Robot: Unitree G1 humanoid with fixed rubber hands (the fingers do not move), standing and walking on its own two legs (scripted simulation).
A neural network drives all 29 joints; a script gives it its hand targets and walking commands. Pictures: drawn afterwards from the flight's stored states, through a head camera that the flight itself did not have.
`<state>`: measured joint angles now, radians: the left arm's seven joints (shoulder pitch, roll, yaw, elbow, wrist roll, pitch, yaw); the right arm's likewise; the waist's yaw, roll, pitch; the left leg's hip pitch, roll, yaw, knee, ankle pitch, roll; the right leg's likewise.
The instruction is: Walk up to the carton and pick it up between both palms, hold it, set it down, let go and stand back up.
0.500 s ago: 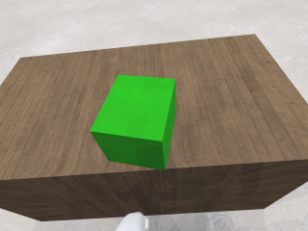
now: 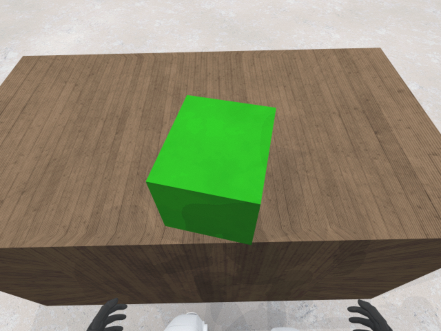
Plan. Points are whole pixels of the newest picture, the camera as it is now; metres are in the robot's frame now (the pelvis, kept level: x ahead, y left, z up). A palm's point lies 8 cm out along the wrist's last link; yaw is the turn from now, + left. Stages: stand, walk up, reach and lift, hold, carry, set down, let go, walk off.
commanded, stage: walk up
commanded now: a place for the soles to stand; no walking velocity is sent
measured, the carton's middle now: (218, 168) +0.41 +0.02 +0.01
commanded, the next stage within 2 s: reach and lift in 1.32 s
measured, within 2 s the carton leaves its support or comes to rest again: neither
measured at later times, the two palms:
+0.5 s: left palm out of the picture +0.09 +0.26 -0.10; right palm out of the picture +0.09 -0.27 -0.09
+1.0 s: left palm out of the picture +0.06 +0.28 -0.10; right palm (371, 323) +0.13 -0.25 -0.09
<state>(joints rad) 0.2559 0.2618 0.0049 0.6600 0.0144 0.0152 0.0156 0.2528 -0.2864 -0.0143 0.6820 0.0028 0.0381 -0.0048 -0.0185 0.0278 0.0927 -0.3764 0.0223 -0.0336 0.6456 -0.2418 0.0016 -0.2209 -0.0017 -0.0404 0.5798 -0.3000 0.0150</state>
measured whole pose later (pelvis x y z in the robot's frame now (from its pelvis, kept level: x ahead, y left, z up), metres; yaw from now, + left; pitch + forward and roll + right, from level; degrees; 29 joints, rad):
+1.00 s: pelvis +0.00 +0.00 +0.00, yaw +5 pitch -1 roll -1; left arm 0.32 0.31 0.02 0.66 0.01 0.01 0.00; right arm 0.25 -0.28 -0.02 0.69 -0.01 0.03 0.03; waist 0.00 0.01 0.06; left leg -0.37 -0.05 -0.09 0.58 -0.19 0.01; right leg -0.20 -0.06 -0.11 0.57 -0.35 0.03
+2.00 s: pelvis +0.04 +0.00 +0.02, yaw -3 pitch -3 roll +0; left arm 0.18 0.32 0.12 0.51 -0.05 0.11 -0.08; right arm 0.23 -0.14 0.03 0.61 0.02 -0.22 -0.10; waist 0.04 -0.04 0.11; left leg -0.14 0.02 0.06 0.36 -0.17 -0.01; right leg -0.03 -0.02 0.04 0.34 -0.27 0.02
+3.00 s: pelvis +0.01 +0.03 +0.02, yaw -3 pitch -7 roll -1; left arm 0.33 0.44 0.00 0.08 -0.25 -0.09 -0.13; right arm 0.45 0.09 0.12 0.01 0.08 -0.14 -0.26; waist 0.10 -0.04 0.12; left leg -0.15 0.01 0.07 0.45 -0.19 0.04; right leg -0.02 -0.03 0.05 0.40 -0.26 0.02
